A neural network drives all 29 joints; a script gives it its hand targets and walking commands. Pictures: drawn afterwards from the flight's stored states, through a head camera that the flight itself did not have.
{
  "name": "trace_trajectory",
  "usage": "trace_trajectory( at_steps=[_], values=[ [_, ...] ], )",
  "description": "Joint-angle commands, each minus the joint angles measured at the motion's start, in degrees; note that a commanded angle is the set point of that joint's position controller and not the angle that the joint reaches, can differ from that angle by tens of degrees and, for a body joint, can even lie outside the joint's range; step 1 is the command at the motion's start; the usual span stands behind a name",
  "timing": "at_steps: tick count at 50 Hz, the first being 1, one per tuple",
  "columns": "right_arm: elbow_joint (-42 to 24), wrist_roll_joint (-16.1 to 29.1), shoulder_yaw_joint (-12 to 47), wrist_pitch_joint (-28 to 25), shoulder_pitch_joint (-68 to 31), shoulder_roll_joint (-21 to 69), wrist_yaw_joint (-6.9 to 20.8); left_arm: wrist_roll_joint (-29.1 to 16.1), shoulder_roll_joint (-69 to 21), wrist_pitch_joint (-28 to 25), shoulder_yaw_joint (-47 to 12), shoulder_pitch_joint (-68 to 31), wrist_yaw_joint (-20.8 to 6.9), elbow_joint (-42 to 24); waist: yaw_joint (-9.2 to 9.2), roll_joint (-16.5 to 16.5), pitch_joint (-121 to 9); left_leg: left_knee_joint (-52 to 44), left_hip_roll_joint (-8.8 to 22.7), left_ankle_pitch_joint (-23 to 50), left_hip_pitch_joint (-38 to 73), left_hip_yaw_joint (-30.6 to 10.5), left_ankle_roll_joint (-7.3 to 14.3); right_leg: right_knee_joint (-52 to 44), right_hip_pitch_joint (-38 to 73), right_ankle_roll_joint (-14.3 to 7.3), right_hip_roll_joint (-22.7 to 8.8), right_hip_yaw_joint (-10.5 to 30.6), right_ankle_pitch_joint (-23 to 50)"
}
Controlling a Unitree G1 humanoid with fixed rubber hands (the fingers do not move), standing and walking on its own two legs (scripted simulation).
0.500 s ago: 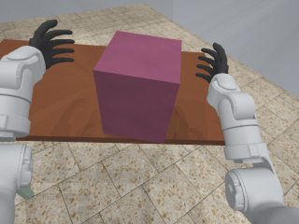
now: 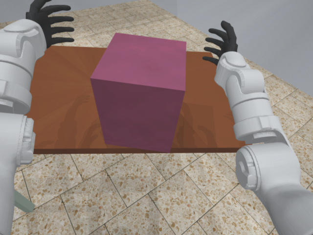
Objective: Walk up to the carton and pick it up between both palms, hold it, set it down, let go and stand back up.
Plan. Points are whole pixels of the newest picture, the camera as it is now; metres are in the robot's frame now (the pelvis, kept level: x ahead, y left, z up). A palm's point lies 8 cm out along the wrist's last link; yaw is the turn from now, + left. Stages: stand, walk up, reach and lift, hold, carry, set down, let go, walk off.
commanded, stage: reach and lift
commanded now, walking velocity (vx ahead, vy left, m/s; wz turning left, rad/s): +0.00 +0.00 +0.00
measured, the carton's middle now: (143, 95) +0.47 +0.01 +0.09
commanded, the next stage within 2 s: none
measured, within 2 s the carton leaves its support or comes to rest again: neither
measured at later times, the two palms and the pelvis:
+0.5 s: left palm (47, 46) +0.47 +0.23 +0.24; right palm (217, 64) +0.43 -0.16 +0.22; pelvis +0.00 +0.00 +0.00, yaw +0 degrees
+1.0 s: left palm (68, 77) +0.48 +0.21 +0.15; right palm (202, 81) +0.44 -0.14 +0.16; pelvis +0.00 +0.00 +0.00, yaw +0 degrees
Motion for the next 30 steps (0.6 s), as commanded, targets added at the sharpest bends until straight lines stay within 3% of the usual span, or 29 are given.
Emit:
trace_trajectory(
  at_steps=[1,3,5,6,9,11,14,15,16,17,19,20,21,22,23,24,27,28,29,30],
  values=[
    [3.02,3.1,-1.94,-4.04,-39.67,-11.52,0.49,-0.59,10.3,-5.54,0.48,-34.81,0.08,0.69,-7.94,7.13,-37.11,-1.88,0.95,21.36,17.73,-7.5,-3.31,-7.91,-12.19,0.35,-1.13,-2.13,31.14],
    [7.62,3.39,-1.78,-4.44,-40.45,-11.62,0.64,-0.04,9.88,-6.09,-0.24,-35.31,-0.1,4.11,-8.43,7.87,-35.42,-2.16,0.81,21.46,16.84,-7.49,-3.6,-7.75,-11.62,0.67,-1.31,-2.32,32.18],
    [5.44,3.58,-1.26,-5.7,-40.3,-10.5,0.54,-0.87,8.12,-7.73,-1.89,-35.14,-0.16,1.7,-9.03,8.03,-38.12,-2.04,0.53,22.41,17.66,-7.2,-3.71,-7.29,-11.02,0.8,-1.13,-2.56,33.62],
    [6.08,3.28,-0.1,-6.02,-40.88,-9.51,0.84,-0.84,7.57,-8.25,-1.44,-35.84,-0.08,3.48,-7.72,7.36,-38.58,-1.42,0.73,23.04,17.78,-7.31,-3.31,-7.14,-11.24,0.62,-1.2,-2.32,33.73],
    [9.46,3.32,0.89,-6.51,-40.32,-9.01,1.1,0.13,7.01,-9.18,-1.04,-34.44,-0.32,7.3,-7.57,6.78,-34.95,-2.02,0.85,23.11,17.11,-7.75,-3.29,-7.6,-11.91,0.67,-1.18,-2.45,32.79],
    [11.27,2.55,0.21,-7.39,-39.33,-8.36,1.33,0.06,5.91,-10.72,-2.3,-34.34,-0.28,9.51,-8.58,7.2,-35.19,-2.22,0.7,21.37,17.82,-7.77,-3.14,-7.92,-13.5,0.46,-1.3,-2.92,30.79],
    [10.26,1.66,-0.03,-8.91,-39.68,-7.29,1.15,-0.47,4.41,-12.84,-3.32,-33.01,-0.52,10.51,-8.92,6.15,-34.77,-2.49,0.61,20.47,16.73,-7.79,-2.84,-7.82,-14.02,1.02,-1.44,-3.06,30.62],
    [7.83,1.99,0.56,-9.56,-39.6,-6.09,1.32,-1.3,4.17,-13.92,-3.6,-33.75,-0.18,7.54,-8.28,6.52,-37.69,-2.0,0.59,21.64,17.75,-7.56,-2.62,-7.39,-14.45,0.76,-1.55,-2.8,31.87],
    [9.89,2.05,0.31,-9.68,-38.14,-6.23,1.66,-1.25,3.28,-14.27,-4.23,-32.79,-0.17,8.77,-8.96,7.19,-37.48,-1.83,0.83,22.09,19.08,-7.95,-3.02,-7.65,-15.61,0.63,-1.24,-3.42,30.06],
    [7.83,2.19,0.68,-10.28,-38.53,-5.17,1.56,-1.68,3.53,-15.22,-4.21,-33.0,-0.38,8.86,-8.31,6.05,-38.92,-1.56,0.24,21.34,17.39,-7.28,-2.33,-7.3,-15.05,1.14,-1.75,-2.84,31.96],
    [12.2,0.54,-0.42,-10.71,-35.81,-5.59,1.66,-0.79,1.77,-15.44,-4.39,-30.38,-0.63,13.11,-9.49,5.75,-37.81,-1.51,0.77,21.75,18.93,-7.8,-2.94,-7.58,-16.03,0.76,-1.28,-3.75,30.31],
    [13.76,-0.47,-0.55,-10.84,-34.58,-5.9,1.64,0.48,1.57,-15.59,-3.41,-29.01,-0.62,13.6,-9.22,6.12,-37.37,-1.89,0.95,21.1,19.02,-7.5,-2.73,-7.85,-16.49,0.72,-1.21,-3.57,29.16],
    [13.92,-0.34,-0.28,-11.42,-32.39,-4.89,1.82,1.02,0.95,-16.36,-3.45,-27.96,-0.43,12.08,-9.38,7.83,-38.0,-1.51,1.1,23.01,20.21,-7.74,-3.37,-7.98,-16.92,0.62,-1.22,-4.0,28.83],
    [14.18,-0.81,-0.79,-11.66,-32.0,-4.42,1.93,1.38,0.7,-16.91,-2.66,-27.56,-0.61,13.34,-8.78,7.15,-37.26,-1.45,1.11,22.81,19.54,-7.53,-3.33,-8.1,-17.95,0.76,-1.12,-3.99,27.39],
    [15.66,-1.71,-1.64,-12.52,-30.22,-4.78,1.89,1.32,-1.14,-17.37,-4.07,-26.16,-0.75,12.02,-10.79,8.72,-36.27,-1.27,1.45,24.33,21.74,-7.9,-4.26,-8.22,-19.1,0.4,-0.72,-4.81,27.07],
    [12.7,-1.65,-1.3,-13.41,-31.1,-4.13,1.88,1.26,-1.14,-18.23,-3.55,-26.61,-0.51,10.02,-9.51,8.86,-38.71,-0.94,1.45,26.41,21.67,-7.84,-4.3,-8.08,-18.9,0.53,-0.79,-4.56,28.03],
    [13.41,-3.69,-3.67,-15.58,-28.62,-3.8,1.29,3.57,-0.49,-19.98,-1.21,-25.05,0.06,9.52,-9.72,9.49,-42.39,0.33,1.21,27.77,22.44,-7.46,-4.77,-7.83,-19.4,0.89,-0.63,-4.9,28.36],
    [12.45,-3.73,-2.75,-16.35,-28.45,-2.79,1.48,3.8,-0.89,-20.55,-0.45,-24.49,0.35,8.42,-8.17,9.41,-43.67,0.81,1.27,28.64,21.7,-7.36,-4.81,-7.22,-18.63,0.77,-0.71,-4.62,29.14],
    [16.34,-5.67,-4.43,-16.56,-27.19,-3.49,1.62,5.27,-1.35,-21.04,-0.36,-23.85,0.36,10.87,-9.12,9.37,-41.28,0.54,1.54,26.9,21.35,-8.01,-4.95,-7.17,-19.98,0.89,-0.53,-4.93,27.21],
    [15.73,-6.07,-4.26,-17.34,-25.72,-2.92,1.65,4.97,-1.91,-21.84,0.11,-22.81,0.6,8.13,-8.91,9.52,-42.08,0.8,1.67,27.6,21.9,-7.63,-4.96,-7.36,-20.63,0.78,-0.39,-4.77,27.16]
  ],
)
